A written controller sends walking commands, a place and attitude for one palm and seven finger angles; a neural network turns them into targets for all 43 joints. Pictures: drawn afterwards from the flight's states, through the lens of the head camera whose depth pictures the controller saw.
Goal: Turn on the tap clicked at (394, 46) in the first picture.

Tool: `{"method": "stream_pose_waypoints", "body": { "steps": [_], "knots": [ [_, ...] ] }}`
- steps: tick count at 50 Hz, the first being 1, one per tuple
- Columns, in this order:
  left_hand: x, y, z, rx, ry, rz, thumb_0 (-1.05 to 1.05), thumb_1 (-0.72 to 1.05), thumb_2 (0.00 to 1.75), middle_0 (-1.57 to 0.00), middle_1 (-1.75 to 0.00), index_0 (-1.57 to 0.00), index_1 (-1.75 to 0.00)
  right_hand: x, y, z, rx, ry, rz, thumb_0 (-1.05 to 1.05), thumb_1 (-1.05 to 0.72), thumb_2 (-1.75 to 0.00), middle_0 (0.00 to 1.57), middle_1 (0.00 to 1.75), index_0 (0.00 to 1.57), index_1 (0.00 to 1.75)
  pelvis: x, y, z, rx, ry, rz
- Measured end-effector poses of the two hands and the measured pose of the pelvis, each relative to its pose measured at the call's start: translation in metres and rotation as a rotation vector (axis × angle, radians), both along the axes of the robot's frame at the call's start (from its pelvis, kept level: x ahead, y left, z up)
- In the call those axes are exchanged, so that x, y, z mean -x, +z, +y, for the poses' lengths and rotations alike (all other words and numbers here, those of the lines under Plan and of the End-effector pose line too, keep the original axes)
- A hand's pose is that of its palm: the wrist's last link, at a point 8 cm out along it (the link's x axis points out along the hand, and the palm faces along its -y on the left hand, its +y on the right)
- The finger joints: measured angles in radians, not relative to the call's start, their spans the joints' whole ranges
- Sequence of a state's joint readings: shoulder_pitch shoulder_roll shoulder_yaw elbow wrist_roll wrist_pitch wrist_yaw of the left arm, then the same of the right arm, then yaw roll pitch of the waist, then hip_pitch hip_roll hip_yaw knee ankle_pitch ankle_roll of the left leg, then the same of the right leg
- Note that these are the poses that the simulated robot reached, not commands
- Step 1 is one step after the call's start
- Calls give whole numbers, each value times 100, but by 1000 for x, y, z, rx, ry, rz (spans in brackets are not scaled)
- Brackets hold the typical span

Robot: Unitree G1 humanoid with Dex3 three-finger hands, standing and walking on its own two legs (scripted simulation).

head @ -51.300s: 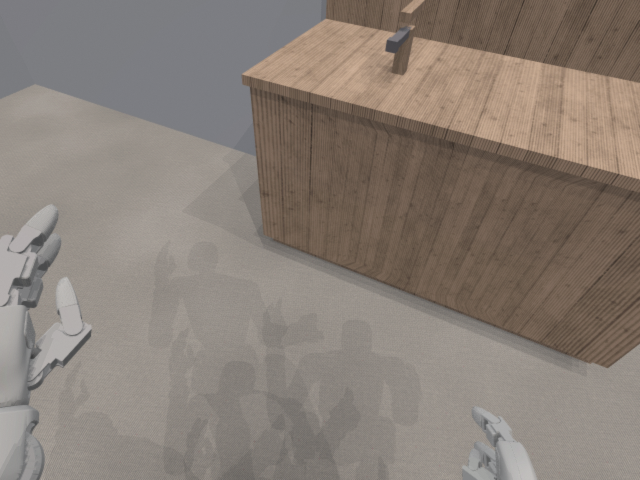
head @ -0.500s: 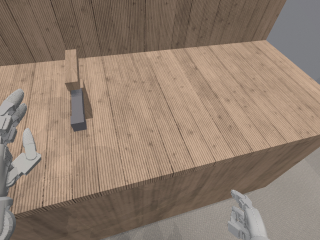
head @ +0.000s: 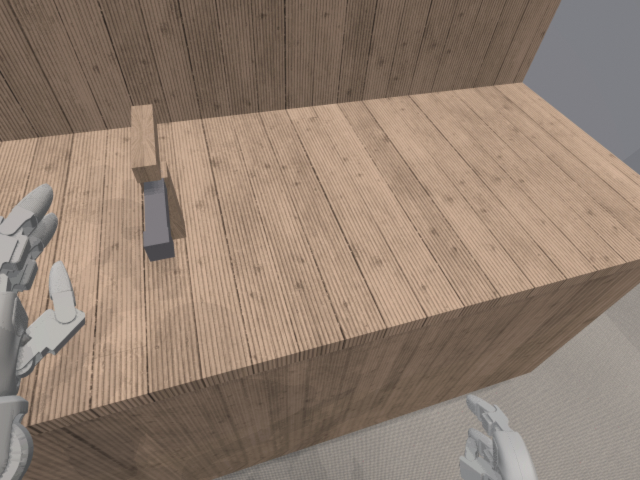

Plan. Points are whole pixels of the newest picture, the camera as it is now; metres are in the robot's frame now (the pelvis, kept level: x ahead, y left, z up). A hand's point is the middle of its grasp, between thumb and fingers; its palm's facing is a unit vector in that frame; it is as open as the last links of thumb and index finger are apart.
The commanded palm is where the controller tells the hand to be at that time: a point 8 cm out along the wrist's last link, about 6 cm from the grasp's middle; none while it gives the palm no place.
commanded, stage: shuffle to correct the standing spot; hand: left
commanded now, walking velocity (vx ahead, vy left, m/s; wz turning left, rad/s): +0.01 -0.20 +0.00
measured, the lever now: (159, 244) +0.34 +0.23 +0.11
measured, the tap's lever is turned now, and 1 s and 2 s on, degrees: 0 0 0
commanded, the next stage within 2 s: come to a stop and stand still in 0.74 s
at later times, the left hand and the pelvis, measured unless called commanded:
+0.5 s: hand (140, 314) +0.22 +0.19 +0.16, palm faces +0.31 -0.87 -0.39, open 7.5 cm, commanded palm +0.16 +0.23 +0.17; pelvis +0.00 -0.05 +0.00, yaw -1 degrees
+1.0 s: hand (250, 315) +0.24 +0.10 +0.15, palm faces +0.26 -0.85 -0.46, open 7.5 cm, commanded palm +0.17 +0.15 +0.17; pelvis +0.00 -0.13 -0.01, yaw -2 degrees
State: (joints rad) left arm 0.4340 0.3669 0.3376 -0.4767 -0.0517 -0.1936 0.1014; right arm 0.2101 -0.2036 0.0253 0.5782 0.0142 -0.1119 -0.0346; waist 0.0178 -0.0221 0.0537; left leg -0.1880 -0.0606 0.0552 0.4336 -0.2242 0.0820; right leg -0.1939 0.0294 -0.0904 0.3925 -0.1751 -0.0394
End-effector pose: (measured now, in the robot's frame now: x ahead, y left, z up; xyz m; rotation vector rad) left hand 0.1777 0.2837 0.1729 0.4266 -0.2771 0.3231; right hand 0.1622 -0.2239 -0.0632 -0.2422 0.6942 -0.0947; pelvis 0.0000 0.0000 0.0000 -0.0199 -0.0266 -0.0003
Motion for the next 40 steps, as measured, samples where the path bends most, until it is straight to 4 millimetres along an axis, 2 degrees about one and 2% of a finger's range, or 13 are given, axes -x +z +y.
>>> {"method": "stream_pose_waypoints", "body": {
  "steps": [10,18,23,29,40],
  "knots": [
    [-4,0,-3,9,13,-5,2,89,90,-21,-30,-20,-30,-3,0,-1,-17,1,-3,2,-90,-90,20,30,20,30,1,1,-7,-14,-10,1],
    [-11,4,-29,-1,-31,-5,2,89,90,-21,-30,-20,-30,-6,-1,-12,-50,5,-6,2,-90,-90,20,30,21,30,2,0,-25,-20,-14,4],
    [-10,4,-45,-22,-44,21,2,89,90,-21,-30,-20,-30,-6,-3,-31,-52,-6,-3,1,-90,-90,20,30,21,30,2,-2,-41,-20,-16,11],
    [-8,0,-65,-16,-26,48,2,89,90,-21,-30,-21,-30,-4,-8,-63,-31,-29,5,1,-90,-90,20,30,21,30,0,-4,-62,-23,-26,22],
    [-23,2,-107,9,-50,18,2,88,90,-21,-30,-21,-30,4,-12,-116,-10,-103,27,2,-90,-90,20,30,20,30,-6,-7,-97,-29,-34,28]
  ]
}}
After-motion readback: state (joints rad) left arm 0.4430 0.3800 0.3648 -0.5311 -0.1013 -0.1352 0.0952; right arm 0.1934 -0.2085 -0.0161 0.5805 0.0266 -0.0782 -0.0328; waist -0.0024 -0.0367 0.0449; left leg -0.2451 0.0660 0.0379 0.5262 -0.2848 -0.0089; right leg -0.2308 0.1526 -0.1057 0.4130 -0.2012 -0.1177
